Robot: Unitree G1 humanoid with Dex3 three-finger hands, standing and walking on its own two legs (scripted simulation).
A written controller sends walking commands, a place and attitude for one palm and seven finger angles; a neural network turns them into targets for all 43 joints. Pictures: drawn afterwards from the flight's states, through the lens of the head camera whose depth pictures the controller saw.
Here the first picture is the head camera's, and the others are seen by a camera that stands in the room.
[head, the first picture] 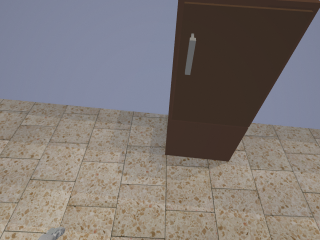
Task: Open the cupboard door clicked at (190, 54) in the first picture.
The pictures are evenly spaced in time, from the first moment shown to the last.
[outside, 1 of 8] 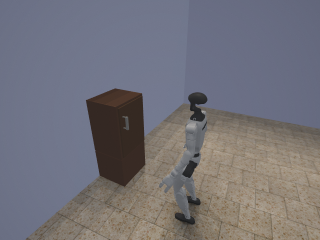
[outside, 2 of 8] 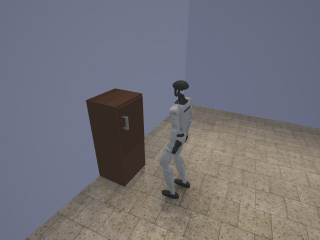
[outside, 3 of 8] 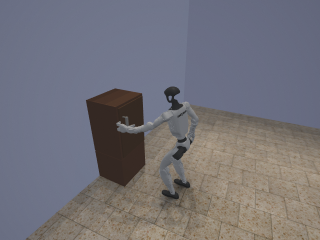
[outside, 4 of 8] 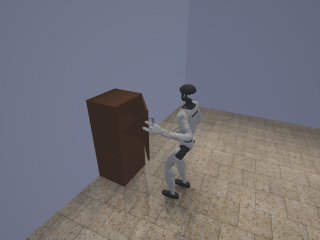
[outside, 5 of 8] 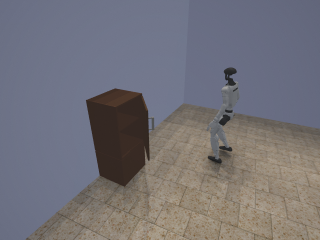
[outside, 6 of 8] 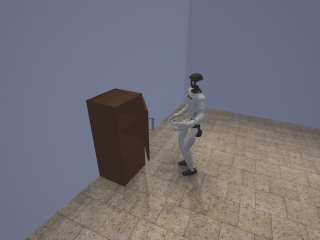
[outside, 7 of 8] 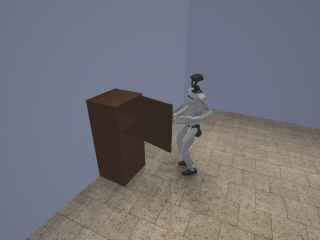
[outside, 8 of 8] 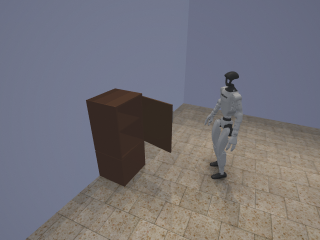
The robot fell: no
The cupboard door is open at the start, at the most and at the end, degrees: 0 81 79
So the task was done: yes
